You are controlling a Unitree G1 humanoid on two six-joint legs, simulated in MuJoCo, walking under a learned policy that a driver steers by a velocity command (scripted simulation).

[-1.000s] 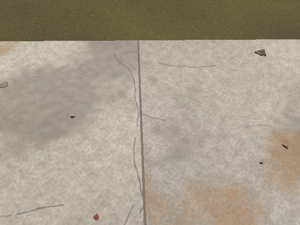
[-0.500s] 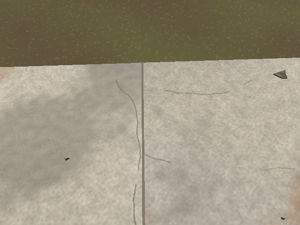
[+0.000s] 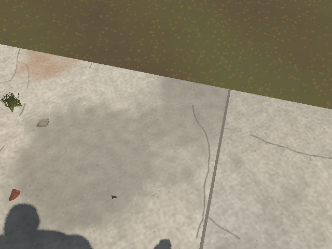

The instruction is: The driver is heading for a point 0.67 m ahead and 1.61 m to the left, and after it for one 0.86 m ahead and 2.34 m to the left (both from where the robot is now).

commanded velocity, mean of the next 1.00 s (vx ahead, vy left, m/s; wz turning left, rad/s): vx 0.06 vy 0.00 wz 0.59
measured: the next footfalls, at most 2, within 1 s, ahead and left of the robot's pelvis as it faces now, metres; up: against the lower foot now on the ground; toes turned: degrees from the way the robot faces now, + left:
right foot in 0.36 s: +0.26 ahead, -0.13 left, +0.00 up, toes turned +18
left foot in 0.76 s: +0.13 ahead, +0.11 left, +0.00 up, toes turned +29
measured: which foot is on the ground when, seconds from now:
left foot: down 0.00-0.36, up 0.38-0.74, down 0.76-1.00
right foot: up 0.00-0.34, down 0.36-0.76, up 0.78-1.00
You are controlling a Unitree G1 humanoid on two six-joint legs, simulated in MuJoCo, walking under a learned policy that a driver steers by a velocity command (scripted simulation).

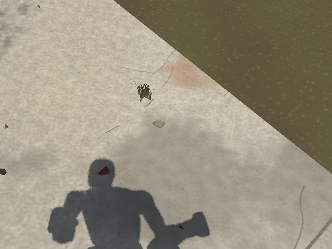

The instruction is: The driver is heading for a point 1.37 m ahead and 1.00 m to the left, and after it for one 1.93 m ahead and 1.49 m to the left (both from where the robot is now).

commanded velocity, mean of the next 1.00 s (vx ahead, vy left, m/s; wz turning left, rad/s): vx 0.03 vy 0.00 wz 0.34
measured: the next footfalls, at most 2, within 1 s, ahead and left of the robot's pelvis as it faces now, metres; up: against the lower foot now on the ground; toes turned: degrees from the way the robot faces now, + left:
right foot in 0.24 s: +0.07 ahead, -0.13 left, +0.00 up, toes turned +13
left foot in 0.58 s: +0.00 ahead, +0.12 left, +0.00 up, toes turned +9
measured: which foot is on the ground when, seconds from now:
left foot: down 0.00-0.24, up 0.26-0.56, down 0.58-0.98, up 1.00-1.00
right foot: up 0.00-0.22, down 0.24-1.00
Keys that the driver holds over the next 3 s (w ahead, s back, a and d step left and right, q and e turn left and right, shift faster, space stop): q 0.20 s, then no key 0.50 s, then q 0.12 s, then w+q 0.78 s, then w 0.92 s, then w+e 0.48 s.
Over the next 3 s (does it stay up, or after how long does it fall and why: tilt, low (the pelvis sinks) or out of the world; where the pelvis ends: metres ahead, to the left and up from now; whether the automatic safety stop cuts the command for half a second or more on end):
stays up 0.81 0.67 -0.03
